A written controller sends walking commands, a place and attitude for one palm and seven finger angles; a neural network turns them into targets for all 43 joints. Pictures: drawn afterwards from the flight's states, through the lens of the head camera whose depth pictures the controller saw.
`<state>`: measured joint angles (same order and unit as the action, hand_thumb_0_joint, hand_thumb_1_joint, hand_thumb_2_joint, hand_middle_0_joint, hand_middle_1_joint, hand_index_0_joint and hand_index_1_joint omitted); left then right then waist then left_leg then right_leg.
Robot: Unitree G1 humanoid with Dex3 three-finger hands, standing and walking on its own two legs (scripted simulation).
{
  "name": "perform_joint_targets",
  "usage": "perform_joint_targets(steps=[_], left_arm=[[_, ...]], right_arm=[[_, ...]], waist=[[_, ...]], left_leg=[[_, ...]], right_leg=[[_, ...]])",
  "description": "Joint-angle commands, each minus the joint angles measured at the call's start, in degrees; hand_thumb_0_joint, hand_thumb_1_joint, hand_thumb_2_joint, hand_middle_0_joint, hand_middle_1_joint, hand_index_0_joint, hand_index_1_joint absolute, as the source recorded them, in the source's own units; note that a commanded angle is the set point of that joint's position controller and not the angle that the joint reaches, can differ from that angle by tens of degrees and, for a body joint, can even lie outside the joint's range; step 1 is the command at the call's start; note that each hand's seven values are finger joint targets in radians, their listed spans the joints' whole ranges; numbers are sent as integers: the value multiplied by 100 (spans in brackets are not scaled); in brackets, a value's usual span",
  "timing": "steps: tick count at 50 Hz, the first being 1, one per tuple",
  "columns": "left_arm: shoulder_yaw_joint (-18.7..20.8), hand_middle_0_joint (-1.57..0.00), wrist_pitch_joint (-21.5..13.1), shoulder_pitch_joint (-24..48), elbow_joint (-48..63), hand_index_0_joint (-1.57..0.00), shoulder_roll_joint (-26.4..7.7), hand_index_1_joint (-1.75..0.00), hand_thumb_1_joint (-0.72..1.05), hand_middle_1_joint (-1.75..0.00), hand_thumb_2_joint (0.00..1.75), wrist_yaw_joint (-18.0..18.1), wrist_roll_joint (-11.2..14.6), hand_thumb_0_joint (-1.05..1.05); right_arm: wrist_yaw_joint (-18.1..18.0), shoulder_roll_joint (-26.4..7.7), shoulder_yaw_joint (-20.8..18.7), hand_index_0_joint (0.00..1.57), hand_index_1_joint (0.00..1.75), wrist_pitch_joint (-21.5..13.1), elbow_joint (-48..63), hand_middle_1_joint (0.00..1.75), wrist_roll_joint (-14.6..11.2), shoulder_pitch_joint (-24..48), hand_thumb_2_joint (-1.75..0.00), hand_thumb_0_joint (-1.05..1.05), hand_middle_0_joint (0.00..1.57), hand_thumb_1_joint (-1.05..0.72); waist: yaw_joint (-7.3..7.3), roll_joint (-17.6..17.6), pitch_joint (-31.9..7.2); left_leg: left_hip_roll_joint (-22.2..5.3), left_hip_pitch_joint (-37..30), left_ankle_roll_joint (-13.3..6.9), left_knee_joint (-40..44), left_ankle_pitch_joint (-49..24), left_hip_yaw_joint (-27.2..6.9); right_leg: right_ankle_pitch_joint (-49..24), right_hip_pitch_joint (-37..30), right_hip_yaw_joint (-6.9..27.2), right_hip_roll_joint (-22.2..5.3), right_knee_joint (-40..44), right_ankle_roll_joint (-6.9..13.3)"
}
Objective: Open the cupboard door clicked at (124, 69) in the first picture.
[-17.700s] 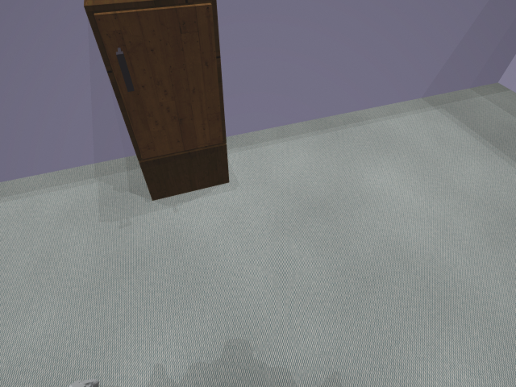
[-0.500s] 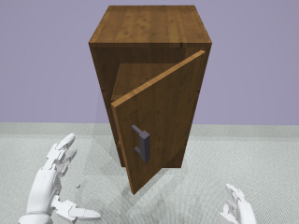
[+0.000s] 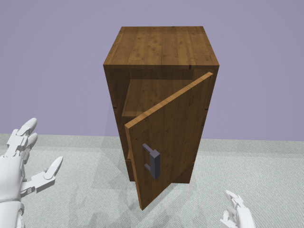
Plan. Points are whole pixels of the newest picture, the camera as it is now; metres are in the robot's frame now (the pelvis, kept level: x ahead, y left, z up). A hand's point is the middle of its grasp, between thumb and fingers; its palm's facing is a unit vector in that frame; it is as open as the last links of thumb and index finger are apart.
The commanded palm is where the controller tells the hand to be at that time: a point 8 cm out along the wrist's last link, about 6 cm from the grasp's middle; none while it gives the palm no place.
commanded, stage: draw the hand back to the body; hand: left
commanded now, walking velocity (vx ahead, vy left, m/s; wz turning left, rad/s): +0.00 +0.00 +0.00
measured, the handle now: (150, 161) +0.34 +0.05 -0.04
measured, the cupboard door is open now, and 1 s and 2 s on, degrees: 45 45 45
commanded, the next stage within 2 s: step back with the hand held close in 0.48 s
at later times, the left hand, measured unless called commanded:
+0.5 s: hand (42, 162) +0.19 +0.25 +0.16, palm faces +0.45 -0.81 -0.38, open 7.5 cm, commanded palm +0.14 +0.28 +0.18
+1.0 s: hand (35, 170) +0.17 +0.25 +0.16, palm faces +0.34 -0.79 -0.50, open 7.4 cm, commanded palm +0.11 +0.29 +0.18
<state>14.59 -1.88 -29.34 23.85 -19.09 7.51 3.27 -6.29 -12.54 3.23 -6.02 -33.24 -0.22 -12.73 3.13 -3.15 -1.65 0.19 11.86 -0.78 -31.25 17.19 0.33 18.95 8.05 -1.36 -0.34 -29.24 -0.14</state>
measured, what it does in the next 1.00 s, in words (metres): stands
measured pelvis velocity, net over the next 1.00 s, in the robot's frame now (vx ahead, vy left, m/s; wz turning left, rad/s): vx -0.04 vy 0.00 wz -0.03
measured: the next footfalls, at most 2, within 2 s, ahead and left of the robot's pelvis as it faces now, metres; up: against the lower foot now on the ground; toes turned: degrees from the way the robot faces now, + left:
right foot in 1.98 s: -0.34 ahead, -0.10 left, +0.00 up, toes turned -5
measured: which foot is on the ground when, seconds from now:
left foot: down 0.00-1.00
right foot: down 0.00-1.00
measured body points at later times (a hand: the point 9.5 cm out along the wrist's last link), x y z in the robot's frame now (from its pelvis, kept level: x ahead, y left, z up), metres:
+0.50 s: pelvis +0.00 -0.01 +0.01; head -0.02 -0.03 +0.46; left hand +0.16 +0.29 +0.18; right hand +0.19 -0.24 -0.07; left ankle +0.00 +0.11 -0.73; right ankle -0.03 -0.12 -0.73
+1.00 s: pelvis -0.04 +0.00 +0.01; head -0.02 -0.01 +0.46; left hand +0.15 +0.29 +0.19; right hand +0.14 -0.26 -0.07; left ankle +0.00 +0.11 -0.73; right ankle -0.03 -0.12 -0.73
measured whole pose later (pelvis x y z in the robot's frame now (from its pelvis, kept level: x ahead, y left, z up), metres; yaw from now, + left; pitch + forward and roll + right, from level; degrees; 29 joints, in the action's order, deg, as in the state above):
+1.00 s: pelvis -0.04 +0.00 +0.01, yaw -2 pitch +0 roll -1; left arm 22.6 -7.5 -32.2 27.1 -24.0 7.5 3.4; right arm -5.6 -13.7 -1.2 1.1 -32.2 -0.5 -9.2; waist -0.3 -2.0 1.9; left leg -1.4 14.7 -0.2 -25.9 10.9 1.5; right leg 12.0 11.5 -0.2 1.1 -23.8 0.2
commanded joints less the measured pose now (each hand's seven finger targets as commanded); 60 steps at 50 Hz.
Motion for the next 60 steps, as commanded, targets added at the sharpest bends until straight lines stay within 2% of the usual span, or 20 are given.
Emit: perform_joint_targets(steps=[1, 5, 7, 8, 14, 20, 23, 26, 29, 30, 31, 33, 34, 37, 41, 45, 50, 52, 58, 60], left_arm=[[949, -19, -434, 562, 1257, -19, -1058, -30, 76, -30, 84, 68, 28, 0], [1268, -20, -471, 796, 1185, -20, -1249, -30, 90, -30, 90, 69, 73, 0], [955, -20, -436, 590, 810, -20, -857, -30, 90, -30, 90, 0, 96, 0], [875, -20, -436, 667, 876, -20, -815, -30, 90, -30, 90, -29, 91, 0], [1080, -20, -502, 811, 1192, -20, -1113, -30, 90, -30, 90, -15, 66, 0], [1153, -20, -491, 842, 1170, -20, -1189, -30, 90, -30, 90, 3, 63, 0], [1074, -20, -504, 805, 1130, -20, -1083, -30, 90, -30, 90, -17, 77, 0], [1059, -20, -506, 766, 972, -20, -1062, -30, 90, -30, 90, -25, 91, 0], [1077, -20, -545, 806, 995, -20, -1078, -30, 90, -30, 90, -37, 87, 0], [1186, -20, -576, 1186, 1221, -20, -1269, -30, 90, -30, 90, -9, 88, 0], [1770, -20, -786, 1467, 1404, -20, -1821, -30, 90, -30, 90, 30, 19, 0], [1379, -20, -811, 565, 783, -20, -1292, -30, 90, -30, 90, -52, 10, 0], [1297, -20, -845, 438, 849, -20, -1220, -30, 90, -30, 90, -59, -2, 0], [1342, -20, -907, 122, 1057, -20, -1246, -30, 90, -30, 90, -24, 0, 0], [1544, -20, -917, -29, 1313, -20, -1466, -30, 90, -30, 90, 49, 17, 0], [1715, -20, -926, -180, 1418, -20, -1617, -30, 90, -30, 90, 120, 36, 0], [1651, -20, -977, -264, 1533, -20, -1545, -30, 90, -30, 90, 171, 20, 0], [1653, -20, -1017, -365, 1477, -20, -1504, -30, 90, -30, 90, 187, 11, 0], [1659, -20, -1225, -204, 1578, -20, -1497, -30, 90, -30, 90, 258, -78, 0], [1704, -20, -1299, -94, 1697, -20, -1550, -30, 90, -30, 90, 282, -125, 0]], right_arm=[[1, -581, -276, 20, 30, -328, 851, 30, 4, 778, -90, 0, 20, -90], [15, -602, -320, 20, 30, -302, 748, 30, 4, 842, -90, 0, 20, -90], [52, -600, -332, 20, 30, -260, 723, 30, 0, 833, -90, 0, 20, -90], [70, -627, -353, 20, 30, -244, 746, 30, -7, 840, -90, 0, 20, -90], [65, -623, -393, 20, 30, -220, 752, 30, 25, 910, -90, 0, 20, -90], [34, -586, -373, 20, 30, -259, 674, 30, 33, 937, -90, 0, 20, -90], [46, -577, -390, 20, 30, -265, 665, 30, 26, 948, -90, 0, 20, -90], [51, -583, -401, 20, 30, -268, 644, 30, 31, 955, -90, 0, 20, -90], [54, -583, -410, 20, 30, -276, 636, 30, 31, 975, -90, 0, 20, -90], [50, -595, -401, 20, 30, -282, 629, 30, 19, 993, -90, 0, 20, -90], [63, -751, -454, 20, 30, -158, 764, 30, 9, 940, -90, 0, 20, -90], [100, -696, -489, 20, 30, 23, 702, 30, 38, 907, -90, 0, 20, -90], [112, -702, -508, 20, 30, 83, 732, 30, 37, 908, -90, 0, 20, -90], [103, -724, -557, 20, 30, 203, 824, 30, 23, 883, -90, 0, 20, -90], [70, -711, -595, 20, 30, 350, 962, 30, -9, 900, -90, 0, 20, -90], [42, -703, -627, 20, 30, 440, 1029, 30, -32, 904, -90, 0, 20, -90], [36, -742, -645, 20, 30, 415, 1069, 30, -37, 877, -90, 0, 20, -90], [45, -724, -640, 20, 30, 396, 1060, 30, -44, 846, -90, 0, 20, -90], [59, -777, -633, 20, 30, 250, 1051, 30, -33, 736, -90, 0, 20, -90], [46, -833, -640, 20, 30, 175, 1036, 30, -10, 716, -90, 0, 20, -90]], waist=[[58, -147, -267], [88, -113, -197], [34, 95, 52], [24, 59, 30], [81, 42, -324], [95, -151, -230], [73, -153, -127], [72, 62, -17], [75, 71, -33], [81, -25, -132], [-215, 128, 373], [-239, 500, 156], [-255, 384, 28], [-251, 24, -446], [-246, 175, -743], [-246, 203, -840], [-273, -86, -589], [-288, 34, -484], [-346, -34, -88], [-356, -263, -34]], left_leg=[[-129, -486, -21, 683, -1653, -51], [-131, -574, -18, 765, -1682, -9], [-143, -577, -31, 817, -1642, 3], [-150, -603, -32, 846, -1647, -5], [-103, -798, -69, 865, -1712, 46], [-82, -838, -38, 870, -1739, 59], [-97, -876, -43, 893, -1672, 97], [-100, -848, -54, 928, -1602, 88], [-90, -878, -60, 947, -1524, 104], [-75, -873, -51, 960, -1505, 67], [-179, -513, -135, 671, -1268, -8], [-146, -527, -112, 506, -1275, -17], [-168, -529, -102, 518, -1396, 11], [-261, -639, -78, 614, -2080, 35], [-333, -596, -57, 620, -2635, 13], [-350, -373, -40, 628, -2665, -21], [-381, 120, -57, 788, -1828, -97], [-398, 348, -81, 854, -1305, -126], [-372, 1127, -146, 982, 592, -291], [-458, 1349, -191, 1118, 1017, -464]], right_leg=[[-1640, 2, -105, 25, 575, 121], [-1723, -104, -88, 41, 728, 121], [-1680, 18, -110, 56, 783, 83], [-1655, 0, -100, 52, 792, 78], [-1825, -219, -39, 45, 873, 83], [-1894, -261, -22, 49, 972, 100], [-1832, -169, -4, 54, 1018, 70], [-1784, -151, 0, 56, 1076, 57], [-1688, -141, 13, 65, 1124, 46], [-1649, -239, 24, 50, 1132, 71], [-2010, 456, 506, -209, 1462, 50], [-2288, 414, 501, -360, 1443, 49], [-2409, 375, 457, -378, 1355, 42], [-2775, 135, 297, -309, 1033, 2], [-3139, -26, 224, -244, 781, -30], [-3187, -119, 208, -222, 634, -46], [-2296, 57, 255, -150, 668, -63], [-1900, 119, 319, -122, 708, -57], [-260, 387, 468, -109, 953, -23], [150, 395, 412, -19, 862, -35]])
